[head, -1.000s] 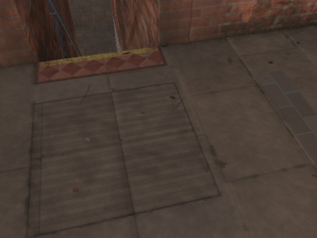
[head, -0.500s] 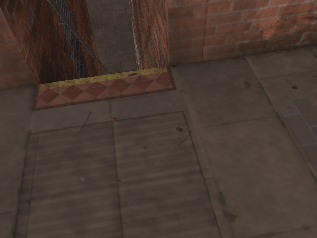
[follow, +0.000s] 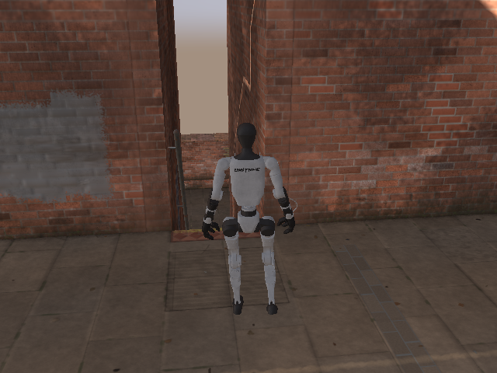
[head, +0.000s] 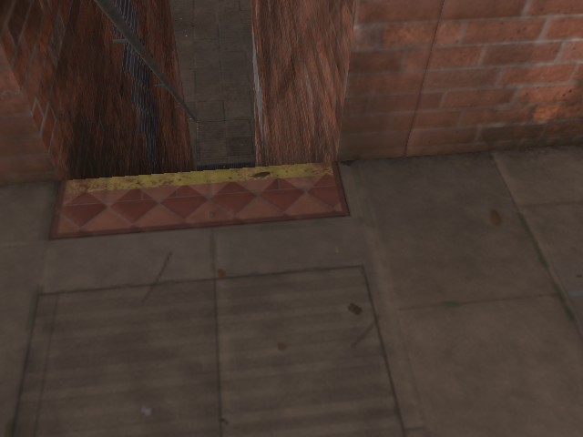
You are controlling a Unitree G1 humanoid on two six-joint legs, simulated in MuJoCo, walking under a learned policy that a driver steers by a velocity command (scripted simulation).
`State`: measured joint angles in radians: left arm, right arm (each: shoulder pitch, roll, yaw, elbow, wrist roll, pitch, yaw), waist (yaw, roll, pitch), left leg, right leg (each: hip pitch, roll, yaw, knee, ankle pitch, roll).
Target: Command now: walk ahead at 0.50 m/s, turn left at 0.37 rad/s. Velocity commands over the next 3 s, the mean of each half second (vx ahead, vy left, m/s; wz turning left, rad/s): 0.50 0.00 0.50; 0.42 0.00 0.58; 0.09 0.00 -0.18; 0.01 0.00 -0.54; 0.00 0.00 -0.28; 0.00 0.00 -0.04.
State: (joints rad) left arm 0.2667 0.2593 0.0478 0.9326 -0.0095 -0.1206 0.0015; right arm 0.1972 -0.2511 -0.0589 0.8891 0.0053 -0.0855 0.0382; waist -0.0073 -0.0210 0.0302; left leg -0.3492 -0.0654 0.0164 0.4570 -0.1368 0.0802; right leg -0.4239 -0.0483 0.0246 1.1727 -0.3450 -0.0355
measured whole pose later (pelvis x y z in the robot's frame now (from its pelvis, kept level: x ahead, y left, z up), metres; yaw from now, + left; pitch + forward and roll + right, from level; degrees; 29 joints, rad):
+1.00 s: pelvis +0.47 +0.10 -0.01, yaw +34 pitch +2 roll -1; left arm 0.20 0.30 0.06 0.82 -0.01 -0.07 0.01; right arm 0.11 -0.30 -0.07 0.64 0.01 -0.03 0.04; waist 0.03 0.00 0.08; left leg -0.47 -0.05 0.01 0.57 -0.14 0.08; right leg -0.39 -0.06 0.00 1.23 -0.52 0.05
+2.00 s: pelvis +0.61 +0.15 +0.00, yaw +6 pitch +2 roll +1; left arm 0.16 0.34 0.07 0.65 0.00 0.07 0.05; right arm 0.10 -0.33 -0.08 0.78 -0.01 -0.03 -0.01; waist 0.01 -0.01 0.05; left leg -0.28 -0.04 -0.08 0.47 -0.18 -0.05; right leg -0.29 0.11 0.26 0.57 -0.30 -0.02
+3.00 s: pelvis +0.61 +0.12 +0.00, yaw -1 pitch -1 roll +1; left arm 0.24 0.28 0.00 0.86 0.02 -0.01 -0.01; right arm 0.18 -0.29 0.00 1.02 -0.01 0.02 -0.04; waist -0.01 0.00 0.03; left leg -0.18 0.05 -0.02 0.46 -0.25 -0.06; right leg -0.17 0.02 0.03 0.49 -0.30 -0.02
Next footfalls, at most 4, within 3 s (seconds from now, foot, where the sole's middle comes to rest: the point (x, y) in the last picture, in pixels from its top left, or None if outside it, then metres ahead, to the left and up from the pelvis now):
0.38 right None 0.39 -0.12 -0.77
0.90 left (191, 406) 0.54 0.23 -0.77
1.48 right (277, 358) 0.65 0.04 -0.77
1.98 left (180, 361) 0.65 0.27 -0.77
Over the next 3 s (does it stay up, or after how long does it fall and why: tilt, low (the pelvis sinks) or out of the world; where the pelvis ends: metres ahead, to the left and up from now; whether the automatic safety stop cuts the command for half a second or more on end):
stays up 0.61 0.12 0.00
